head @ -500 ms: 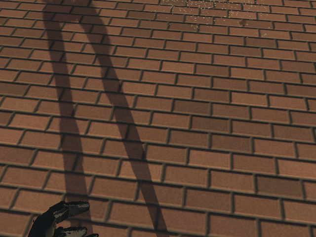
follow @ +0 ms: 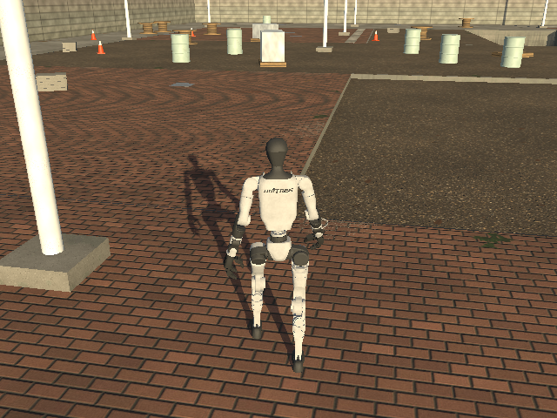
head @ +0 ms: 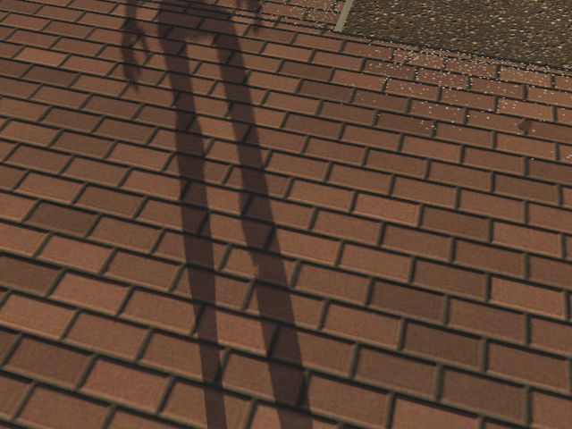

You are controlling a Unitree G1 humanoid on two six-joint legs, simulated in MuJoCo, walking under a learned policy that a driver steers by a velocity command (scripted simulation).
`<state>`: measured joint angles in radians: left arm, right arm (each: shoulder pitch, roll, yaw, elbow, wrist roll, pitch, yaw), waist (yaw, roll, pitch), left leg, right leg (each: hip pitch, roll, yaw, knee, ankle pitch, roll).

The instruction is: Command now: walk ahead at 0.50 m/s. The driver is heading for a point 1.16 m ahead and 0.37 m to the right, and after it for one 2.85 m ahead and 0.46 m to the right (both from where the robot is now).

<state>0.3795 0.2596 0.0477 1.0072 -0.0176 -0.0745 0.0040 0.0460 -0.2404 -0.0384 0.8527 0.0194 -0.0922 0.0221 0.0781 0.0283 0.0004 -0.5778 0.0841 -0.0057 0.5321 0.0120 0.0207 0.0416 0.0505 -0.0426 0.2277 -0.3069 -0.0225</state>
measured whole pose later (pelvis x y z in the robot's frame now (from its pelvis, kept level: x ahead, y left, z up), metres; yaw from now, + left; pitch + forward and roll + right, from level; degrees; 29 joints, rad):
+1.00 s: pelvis +0.54 -0.09 +0.01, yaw -29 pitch +2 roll +0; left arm 0.33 0.26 0.08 0.80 -0.02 -0.06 0.01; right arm 0.01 -0.27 -0.06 0.75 0.00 -0.11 0.01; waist 0.08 0.05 0.02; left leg -0.62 0.06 -0.08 0.56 0.08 -0.04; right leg -0.09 0.11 0.14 0.35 -0.28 -0.09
